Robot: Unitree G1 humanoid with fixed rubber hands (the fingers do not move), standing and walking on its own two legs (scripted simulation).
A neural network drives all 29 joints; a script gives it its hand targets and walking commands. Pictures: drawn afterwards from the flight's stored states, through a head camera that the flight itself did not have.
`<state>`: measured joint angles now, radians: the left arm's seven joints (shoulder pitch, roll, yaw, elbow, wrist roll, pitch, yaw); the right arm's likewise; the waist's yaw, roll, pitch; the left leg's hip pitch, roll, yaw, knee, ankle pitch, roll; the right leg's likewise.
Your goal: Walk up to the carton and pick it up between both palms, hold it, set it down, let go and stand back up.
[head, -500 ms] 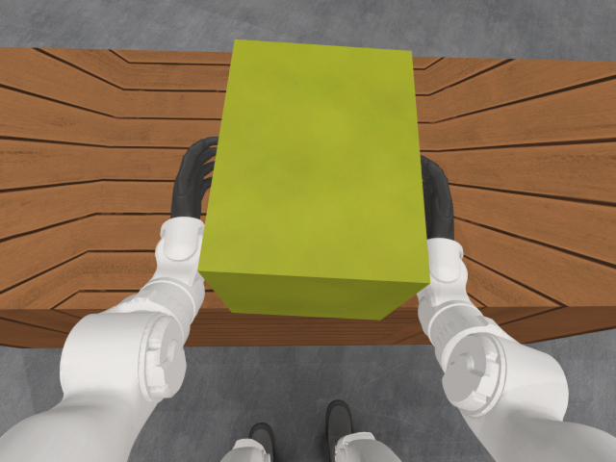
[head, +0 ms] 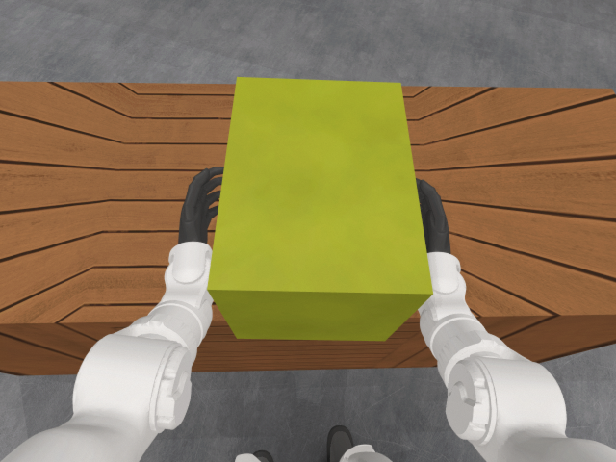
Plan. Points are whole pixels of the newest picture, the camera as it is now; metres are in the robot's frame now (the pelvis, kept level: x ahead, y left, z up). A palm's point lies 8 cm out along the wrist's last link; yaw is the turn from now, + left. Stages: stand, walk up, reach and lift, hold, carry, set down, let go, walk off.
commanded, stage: reach and lift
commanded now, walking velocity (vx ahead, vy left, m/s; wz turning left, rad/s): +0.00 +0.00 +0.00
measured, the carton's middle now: (315, 216) +0.45 -0.03 -0.03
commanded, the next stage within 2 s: none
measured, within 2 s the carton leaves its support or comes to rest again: leaves its support in 0.08 s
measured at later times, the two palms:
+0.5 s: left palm (149, 186) +0.40 +0.15 +0.13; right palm (466, 178) +0.40 -0.17 +0.14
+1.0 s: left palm (140, 192) +0.38 +0.15 +0.15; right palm (481, 194) +0.37 -0.17 +0.15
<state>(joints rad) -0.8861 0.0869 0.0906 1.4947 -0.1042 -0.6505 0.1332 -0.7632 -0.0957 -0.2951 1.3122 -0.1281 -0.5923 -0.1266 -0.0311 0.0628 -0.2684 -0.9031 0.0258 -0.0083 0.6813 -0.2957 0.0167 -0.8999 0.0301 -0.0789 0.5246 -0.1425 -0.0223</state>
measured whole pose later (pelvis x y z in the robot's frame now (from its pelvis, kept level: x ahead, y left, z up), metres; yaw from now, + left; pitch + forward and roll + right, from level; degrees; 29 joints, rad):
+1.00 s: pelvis +0.00 +0.01 +0.04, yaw +0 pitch -1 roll -1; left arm -0.63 0.00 0.23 0.75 0.07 0.14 0.13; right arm -0.63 -0.11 -0.10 0.82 0.08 0.09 -0.11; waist -0.04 0.01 -0.07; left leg -0.15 -0.01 0.01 0.41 -0.24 0.03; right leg -0.17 0.02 -0.02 0.30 -0.11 0.00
